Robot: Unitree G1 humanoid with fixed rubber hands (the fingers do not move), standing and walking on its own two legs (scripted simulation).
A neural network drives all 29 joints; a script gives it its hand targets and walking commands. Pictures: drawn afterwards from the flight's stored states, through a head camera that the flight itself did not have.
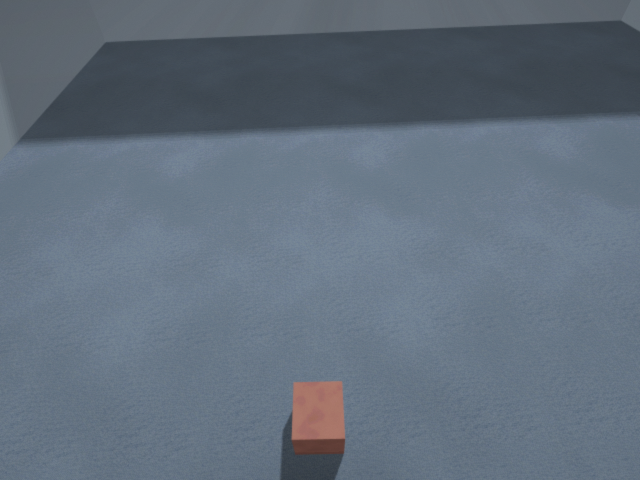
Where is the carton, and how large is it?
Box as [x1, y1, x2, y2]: [292, 381, 344, 454]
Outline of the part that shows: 341,381 294,382 292,443 295,454 343,453 344,425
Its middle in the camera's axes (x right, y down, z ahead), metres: +0.00 +0.51 +1.12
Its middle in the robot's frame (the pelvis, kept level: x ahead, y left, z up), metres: +0.45 +0.02 -0.70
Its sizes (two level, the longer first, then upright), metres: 0.156 0.142 0.142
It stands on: the floor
